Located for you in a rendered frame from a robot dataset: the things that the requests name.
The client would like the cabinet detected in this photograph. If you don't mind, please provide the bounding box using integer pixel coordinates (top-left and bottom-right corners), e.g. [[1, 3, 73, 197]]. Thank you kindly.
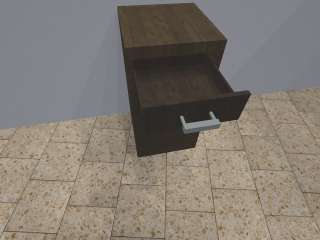
[[117, 2, 227, 158]]

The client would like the drawer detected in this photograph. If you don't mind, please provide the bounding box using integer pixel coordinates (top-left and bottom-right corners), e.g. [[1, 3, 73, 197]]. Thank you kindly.
[[131, 52, 251, 134]]

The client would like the handle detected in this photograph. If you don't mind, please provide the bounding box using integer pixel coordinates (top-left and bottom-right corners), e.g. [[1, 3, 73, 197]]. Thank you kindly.
[[180, 111, 221, 134]]

